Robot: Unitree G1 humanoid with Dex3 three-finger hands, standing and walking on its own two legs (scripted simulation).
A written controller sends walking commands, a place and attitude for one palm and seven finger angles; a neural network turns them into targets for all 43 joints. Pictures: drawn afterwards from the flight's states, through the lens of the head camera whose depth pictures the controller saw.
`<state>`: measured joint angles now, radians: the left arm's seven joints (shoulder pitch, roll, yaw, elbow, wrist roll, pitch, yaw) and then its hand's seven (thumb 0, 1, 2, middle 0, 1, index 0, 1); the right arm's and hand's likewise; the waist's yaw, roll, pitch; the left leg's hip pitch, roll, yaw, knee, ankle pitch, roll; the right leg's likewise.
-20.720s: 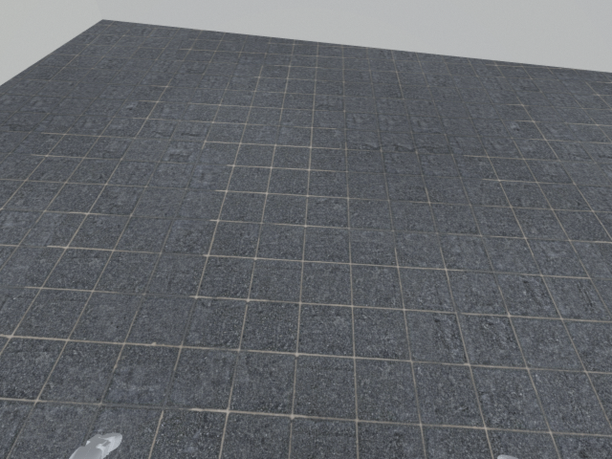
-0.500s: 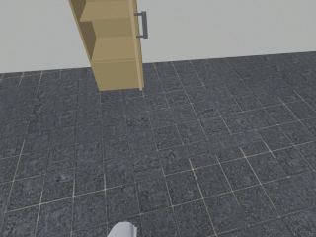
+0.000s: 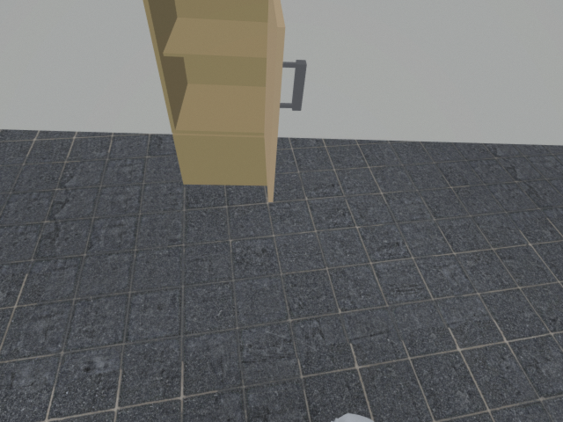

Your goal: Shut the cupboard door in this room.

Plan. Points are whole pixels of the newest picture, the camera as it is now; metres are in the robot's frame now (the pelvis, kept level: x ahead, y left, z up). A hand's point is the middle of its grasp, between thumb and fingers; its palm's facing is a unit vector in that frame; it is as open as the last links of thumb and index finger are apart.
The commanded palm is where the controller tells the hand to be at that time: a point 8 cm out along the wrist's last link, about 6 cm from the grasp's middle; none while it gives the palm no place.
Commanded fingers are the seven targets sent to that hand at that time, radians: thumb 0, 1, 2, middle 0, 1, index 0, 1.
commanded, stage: turn or walk to find it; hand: left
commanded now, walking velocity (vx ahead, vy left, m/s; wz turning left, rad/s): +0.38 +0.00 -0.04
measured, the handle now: (290, 86) +0.92 +0.06 -0.01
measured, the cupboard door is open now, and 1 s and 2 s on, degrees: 92 92 92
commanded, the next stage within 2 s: stand and wait in 0.12 s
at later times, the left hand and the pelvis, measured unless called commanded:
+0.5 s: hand (237, 340) +0.28 +0.10 -0.17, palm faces -0.04 -0.98 -0.20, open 7.4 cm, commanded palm none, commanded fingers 0.00 0.90 0.90 -0.20 -0.30 -0.20 -0.30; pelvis +0.17 -0.06 -0.01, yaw +0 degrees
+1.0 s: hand (214, 419) +0.15 +0.12 -0.18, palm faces +0.09 -0.98 -0.16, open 7.3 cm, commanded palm none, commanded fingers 0.00 0.90 0.90 -0.20 -0.30 -0.20 -0.30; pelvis +0.19 -0.05 +0.00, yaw +0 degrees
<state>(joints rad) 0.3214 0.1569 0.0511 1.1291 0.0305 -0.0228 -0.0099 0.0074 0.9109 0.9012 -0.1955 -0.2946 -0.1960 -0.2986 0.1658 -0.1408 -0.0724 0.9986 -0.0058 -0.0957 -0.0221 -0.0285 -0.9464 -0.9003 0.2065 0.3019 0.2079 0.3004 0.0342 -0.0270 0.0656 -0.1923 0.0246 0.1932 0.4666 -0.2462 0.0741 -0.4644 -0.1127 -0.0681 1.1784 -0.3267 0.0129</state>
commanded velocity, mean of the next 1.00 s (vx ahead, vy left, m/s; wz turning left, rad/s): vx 0.04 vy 0.00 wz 0.00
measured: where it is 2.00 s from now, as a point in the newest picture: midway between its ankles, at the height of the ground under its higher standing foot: outside the picture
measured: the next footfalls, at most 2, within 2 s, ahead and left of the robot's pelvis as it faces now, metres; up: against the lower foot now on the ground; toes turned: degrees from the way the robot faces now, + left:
right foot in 0.36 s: +0.29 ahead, -0.13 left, +0.00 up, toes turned -9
left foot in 0.78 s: +0.21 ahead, +0.09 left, +0.00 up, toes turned +5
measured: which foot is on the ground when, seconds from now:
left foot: down 0.00-0.38, up 0.40-0.76, down 0.78-1.00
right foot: up 0.00-0.34, down 0.36-1.00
